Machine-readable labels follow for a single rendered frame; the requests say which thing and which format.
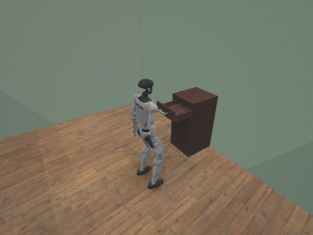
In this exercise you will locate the cabinet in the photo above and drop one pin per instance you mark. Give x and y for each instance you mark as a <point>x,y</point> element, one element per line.
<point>193,134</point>

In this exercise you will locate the handle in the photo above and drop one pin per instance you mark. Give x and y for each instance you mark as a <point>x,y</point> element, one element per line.
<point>160,111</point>

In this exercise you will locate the robot left upper arm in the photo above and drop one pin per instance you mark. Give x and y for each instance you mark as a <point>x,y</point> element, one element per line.
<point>133,111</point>

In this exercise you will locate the left robot foot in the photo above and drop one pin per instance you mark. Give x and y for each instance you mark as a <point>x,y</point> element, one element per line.
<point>146,169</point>

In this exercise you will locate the robot right upper arm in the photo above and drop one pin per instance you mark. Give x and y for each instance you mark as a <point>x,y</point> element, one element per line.
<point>153,109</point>

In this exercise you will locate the drawer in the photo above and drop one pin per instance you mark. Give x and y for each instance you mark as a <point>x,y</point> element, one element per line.
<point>175,110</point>

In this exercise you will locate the right robot forearm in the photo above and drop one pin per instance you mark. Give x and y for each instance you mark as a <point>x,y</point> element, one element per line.
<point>153,134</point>

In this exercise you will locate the left robot hand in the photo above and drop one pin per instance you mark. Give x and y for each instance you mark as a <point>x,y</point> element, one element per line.
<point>134,132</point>

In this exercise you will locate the left robot forearm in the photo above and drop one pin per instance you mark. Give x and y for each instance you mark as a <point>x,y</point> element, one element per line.
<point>135,122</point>

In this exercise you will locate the right robot hand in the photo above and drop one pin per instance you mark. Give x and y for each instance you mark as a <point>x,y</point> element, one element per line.
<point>158,151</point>

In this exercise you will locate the robot head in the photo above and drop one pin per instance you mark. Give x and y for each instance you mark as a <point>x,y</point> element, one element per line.
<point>145,84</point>

